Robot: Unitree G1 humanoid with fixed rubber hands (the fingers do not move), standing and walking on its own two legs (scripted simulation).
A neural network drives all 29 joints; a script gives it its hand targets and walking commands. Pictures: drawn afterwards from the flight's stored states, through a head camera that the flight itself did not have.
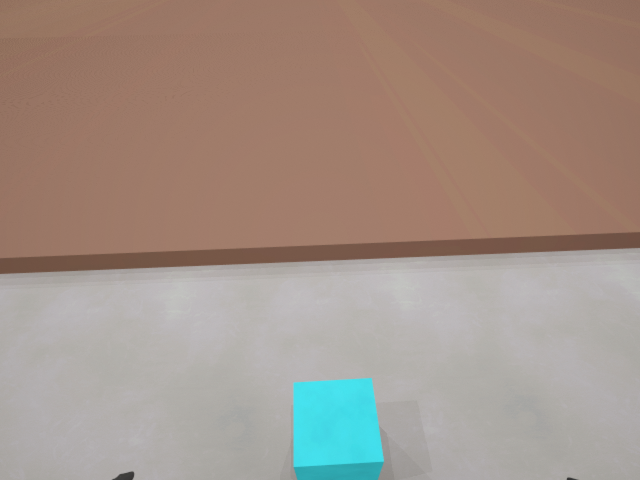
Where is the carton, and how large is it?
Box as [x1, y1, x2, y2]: [294, 378, 383, 479]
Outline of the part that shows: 371,378 294,382 294,469 297,479 377,479 383,462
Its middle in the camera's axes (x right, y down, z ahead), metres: +0.05 +0.54 +1.05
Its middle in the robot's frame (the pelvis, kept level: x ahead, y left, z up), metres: +0.39 +0.01 -0.66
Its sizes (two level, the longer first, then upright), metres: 0.210 0.200 0.250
